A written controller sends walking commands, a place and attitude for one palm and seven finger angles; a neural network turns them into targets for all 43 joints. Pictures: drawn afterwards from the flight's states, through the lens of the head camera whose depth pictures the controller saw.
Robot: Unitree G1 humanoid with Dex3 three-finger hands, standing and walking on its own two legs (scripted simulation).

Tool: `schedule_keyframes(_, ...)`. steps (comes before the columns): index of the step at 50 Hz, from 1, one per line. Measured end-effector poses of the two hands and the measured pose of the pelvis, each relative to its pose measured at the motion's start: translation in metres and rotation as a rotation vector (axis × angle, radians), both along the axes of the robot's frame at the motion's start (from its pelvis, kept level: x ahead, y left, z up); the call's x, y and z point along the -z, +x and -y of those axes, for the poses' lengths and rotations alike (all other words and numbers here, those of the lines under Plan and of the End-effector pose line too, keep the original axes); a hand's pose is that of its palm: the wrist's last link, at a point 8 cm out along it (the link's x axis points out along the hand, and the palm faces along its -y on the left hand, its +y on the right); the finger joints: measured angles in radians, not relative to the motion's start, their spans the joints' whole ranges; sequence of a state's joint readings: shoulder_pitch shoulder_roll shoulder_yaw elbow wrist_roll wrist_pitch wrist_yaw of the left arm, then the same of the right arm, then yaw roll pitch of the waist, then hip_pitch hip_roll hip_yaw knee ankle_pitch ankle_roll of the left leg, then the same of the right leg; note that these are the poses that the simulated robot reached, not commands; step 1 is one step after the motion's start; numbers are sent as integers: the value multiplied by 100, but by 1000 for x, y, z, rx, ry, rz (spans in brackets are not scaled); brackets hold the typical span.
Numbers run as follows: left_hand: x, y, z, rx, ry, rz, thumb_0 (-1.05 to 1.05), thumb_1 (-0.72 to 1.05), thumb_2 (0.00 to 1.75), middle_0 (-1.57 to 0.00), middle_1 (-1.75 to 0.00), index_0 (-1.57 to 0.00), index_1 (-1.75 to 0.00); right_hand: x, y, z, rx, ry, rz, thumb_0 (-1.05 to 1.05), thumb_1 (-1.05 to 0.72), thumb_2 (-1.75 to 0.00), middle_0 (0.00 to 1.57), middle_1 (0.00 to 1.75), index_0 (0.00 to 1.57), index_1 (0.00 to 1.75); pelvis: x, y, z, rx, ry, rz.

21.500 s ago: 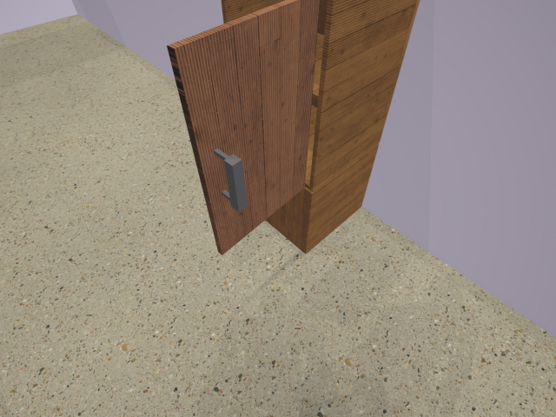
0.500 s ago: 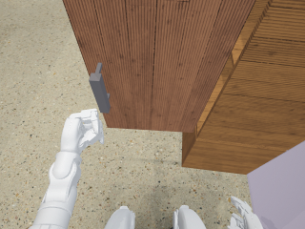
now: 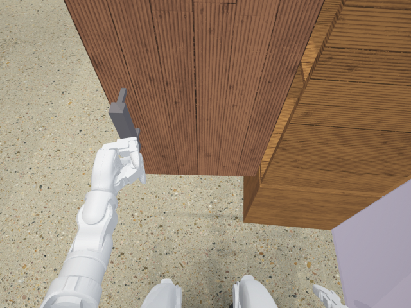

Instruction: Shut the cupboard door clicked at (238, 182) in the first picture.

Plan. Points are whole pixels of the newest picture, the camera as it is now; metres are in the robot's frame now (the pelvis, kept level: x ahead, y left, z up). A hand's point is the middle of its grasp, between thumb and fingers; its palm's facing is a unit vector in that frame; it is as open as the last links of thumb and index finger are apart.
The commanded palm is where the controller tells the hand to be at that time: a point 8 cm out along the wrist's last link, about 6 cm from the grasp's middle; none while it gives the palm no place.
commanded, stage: bring the fist close to the handle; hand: left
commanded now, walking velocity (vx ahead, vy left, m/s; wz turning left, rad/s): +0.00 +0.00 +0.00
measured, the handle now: (128, 122) +0.49 +0.17 +0.04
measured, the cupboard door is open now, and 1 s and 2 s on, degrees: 94 82 68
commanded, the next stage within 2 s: push the door shut along its arc in 0.06 s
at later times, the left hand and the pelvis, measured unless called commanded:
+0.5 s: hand (146, 147) +0.42 +0.12 +0.04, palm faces -0.11 -0.99 -0.06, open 3.1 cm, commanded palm +0.41 +0.17 +0.04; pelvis -0.02 -0.01 -0.01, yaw +1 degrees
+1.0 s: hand (160, 127) +0.47 +0.10 +0.04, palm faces -0.27 -0.96 -0.06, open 3.1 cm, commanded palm +0.47 +0.15 +0.04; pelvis -0.03 +0.00 -0.03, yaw +0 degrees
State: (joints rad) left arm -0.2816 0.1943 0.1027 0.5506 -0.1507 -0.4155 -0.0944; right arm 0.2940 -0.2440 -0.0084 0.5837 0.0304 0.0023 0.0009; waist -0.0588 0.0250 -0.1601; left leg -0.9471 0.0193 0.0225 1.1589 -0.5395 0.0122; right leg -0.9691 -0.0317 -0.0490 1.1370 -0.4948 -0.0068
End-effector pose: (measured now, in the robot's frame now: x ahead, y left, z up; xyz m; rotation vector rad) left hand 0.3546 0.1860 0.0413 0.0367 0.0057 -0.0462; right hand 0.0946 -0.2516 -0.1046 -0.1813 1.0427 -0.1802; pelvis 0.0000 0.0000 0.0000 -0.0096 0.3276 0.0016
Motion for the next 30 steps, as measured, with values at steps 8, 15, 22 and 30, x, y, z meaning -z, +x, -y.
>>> schedule_keyframes(8, -2, 2, 7, -3, -3, 34, 2, 89, 90, -130, -150, -130, -150, 0, 6, 9, -7, -23, 27, 1, -90, -90, 20, 30, 20, 30, 3, -6, 5, -4, 4, 2)
schedule_keyframes(15, -2, 13, 7, 16, 27, 22, 2, 89, 90, -130, -150, -130, -150, 2, 8, 11, -9, -19, 42, 1, -90, -90, 20, 30, 20, 30, 5, -11, 8, -6, 7, -2)
schedule_keyframes(22, -6, 38, 8, 56, 25, 19, 2, 89, 90, -130, -150, -130, -150, 7, -5, 13, 7, -28, 11, 1, -90, -90, 20, 30, 20, 30, 9, -14, 10, -10, 5, -14)
schedule_keyframes(30, -7, 61, 5, 84, 32, 6, 2, 89, 90, -131, -150, -130, -150, 19, -35, 16, 31, -33, -82, 1, -90, -90, 20, 30, 20, 30, 14, -17, 8, -13, 2, -44)
